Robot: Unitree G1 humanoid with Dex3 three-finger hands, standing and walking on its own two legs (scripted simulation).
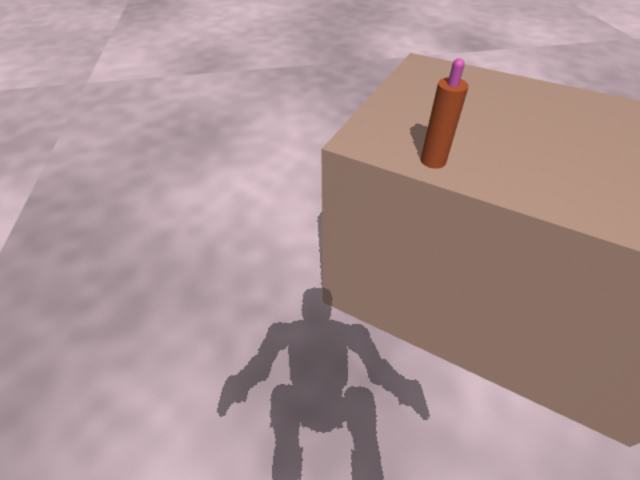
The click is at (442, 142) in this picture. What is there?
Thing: necked bottle
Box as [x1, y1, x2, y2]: [421, 58, 468, 168]
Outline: 459,58 453,62 450,75 447,78 439,80 437,85 421,155 422,163 429,167 437,168 445,164 467,90 467,83 460,78 464,64 463,61
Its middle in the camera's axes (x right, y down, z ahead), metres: +0.26 -0.26 +0.81
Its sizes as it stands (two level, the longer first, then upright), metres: 0.059 0.059 0.237
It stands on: a support 0.70 m high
